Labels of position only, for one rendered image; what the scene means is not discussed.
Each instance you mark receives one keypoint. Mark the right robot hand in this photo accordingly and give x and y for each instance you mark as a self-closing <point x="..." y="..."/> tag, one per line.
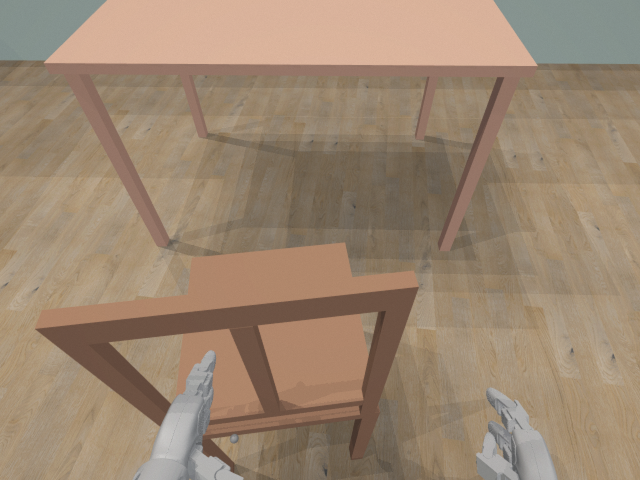
<point x="526" y="456"/>

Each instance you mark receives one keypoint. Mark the table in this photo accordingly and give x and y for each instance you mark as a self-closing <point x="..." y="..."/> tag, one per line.
<point x="418" y="38"/>

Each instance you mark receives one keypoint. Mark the chair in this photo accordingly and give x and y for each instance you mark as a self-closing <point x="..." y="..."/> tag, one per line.
<point x="286" y="329"/>

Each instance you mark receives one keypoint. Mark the left robot hand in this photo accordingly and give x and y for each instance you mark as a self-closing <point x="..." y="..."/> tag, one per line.
<point x="185" y="423"/>

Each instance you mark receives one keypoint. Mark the left robot forearm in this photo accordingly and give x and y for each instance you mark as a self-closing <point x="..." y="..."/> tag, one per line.
<point x="162" y="469"/>

